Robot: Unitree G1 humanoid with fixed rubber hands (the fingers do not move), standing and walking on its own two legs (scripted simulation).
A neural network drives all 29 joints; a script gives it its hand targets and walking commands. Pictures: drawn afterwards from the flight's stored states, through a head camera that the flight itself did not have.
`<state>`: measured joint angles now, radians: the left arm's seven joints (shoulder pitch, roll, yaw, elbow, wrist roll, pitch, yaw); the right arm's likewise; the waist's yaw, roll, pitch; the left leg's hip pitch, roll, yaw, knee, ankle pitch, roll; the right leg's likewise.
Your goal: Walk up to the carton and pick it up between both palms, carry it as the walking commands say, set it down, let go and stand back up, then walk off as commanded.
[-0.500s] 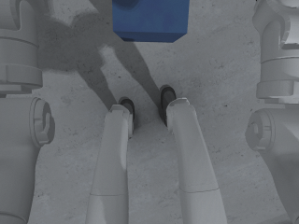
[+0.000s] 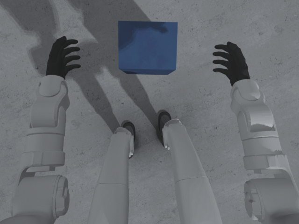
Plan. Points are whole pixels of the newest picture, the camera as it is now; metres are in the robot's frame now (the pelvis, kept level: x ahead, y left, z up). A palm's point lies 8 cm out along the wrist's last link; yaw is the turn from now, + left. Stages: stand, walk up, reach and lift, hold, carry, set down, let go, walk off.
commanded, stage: let go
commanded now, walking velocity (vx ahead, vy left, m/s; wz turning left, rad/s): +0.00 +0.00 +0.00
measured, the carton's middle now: (147, 53) +0.52 -0.01 -0.55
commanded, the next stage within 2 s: stand in 1.08 s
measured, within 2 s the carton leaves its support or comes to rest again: neither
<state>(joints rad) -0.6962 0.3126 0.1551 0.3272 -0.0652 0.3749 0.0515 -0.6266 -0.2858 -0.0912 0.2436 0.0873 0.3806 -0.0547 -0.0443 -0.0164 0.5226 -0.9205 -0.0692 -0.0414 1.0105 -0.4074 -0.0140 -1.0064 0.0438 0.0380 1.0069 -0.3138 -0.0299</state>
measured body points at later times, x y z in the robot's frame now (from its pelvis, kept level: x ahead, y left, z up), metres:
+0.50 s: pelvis +0.06 +0.02 +0.06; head +0.12 +0.02 +0.51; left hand +0.26 +0.24 -0.03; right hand +0.25 -0.20 -0.03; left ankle +0.04 +0.13 -0.66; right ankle +0.09 -0.09 -0.66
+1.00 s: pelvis +0.09 +0.03 +0.07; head +0.11 +0.02 +0.52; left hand +0.25 +0.26 -0.01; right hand +0.25 -0.20 -0.02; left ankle +0.04 +0.13 -0.66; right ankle +0.09 -0.09 -0.66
